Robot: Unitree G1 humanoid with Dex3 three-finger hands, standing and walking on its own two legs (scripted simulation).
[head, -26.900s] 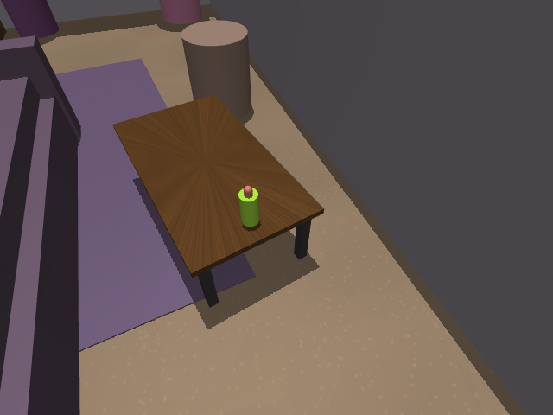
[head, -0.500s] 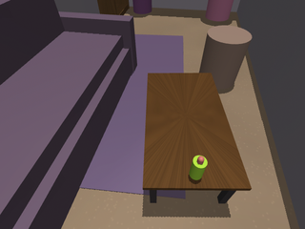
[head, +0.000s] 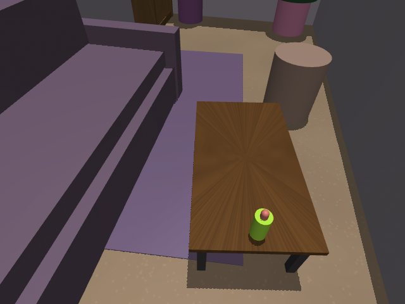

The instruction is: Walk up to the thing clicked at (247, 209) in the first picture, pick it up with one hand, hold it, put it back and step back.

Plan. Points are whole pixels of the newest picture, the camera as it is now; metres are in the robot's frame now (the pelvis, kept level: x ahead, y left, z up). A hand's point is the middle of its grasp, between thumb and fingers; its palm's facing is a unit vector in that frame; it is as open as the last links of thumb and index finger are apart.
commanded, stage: stand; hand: right
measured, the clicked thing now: (261, 222) +0.49 -0.21 -0.37
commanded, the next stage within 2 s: none
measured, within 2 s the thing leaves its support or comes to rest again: neither
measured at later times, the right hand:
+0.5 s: hand out of the picture +0.07 -0.23 -0.16, palm faces -0.02 +0.94 -0.34, open 7.6 cm
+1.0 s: hand out of the picture +0.07 -0.24 -0.16, palm faces -0.01 +0.94 -0.34, open 7.4 cm
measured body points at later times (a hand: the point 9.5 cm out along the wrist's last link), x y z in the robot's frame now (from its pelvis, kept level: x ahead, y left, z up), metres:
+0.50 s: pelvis +0.01 +0.01 +0.00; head +0.01 +0.01 +0.45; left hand +0.08 +0.30 -0.14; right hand +0.07 -0.28 -0.13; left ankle +0.00 +0.14 -0.74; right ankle +0.04 -0.12 -0.74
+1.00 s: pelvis +0.02 +0.01 +0.00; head +0.02 +0.01 +0.45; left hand +0.09 +0.30 -0.13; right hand +0.07 -0.29 -0.13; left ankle +0.00 +0.14 -0.74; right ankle +0.04 -0.12 -0.74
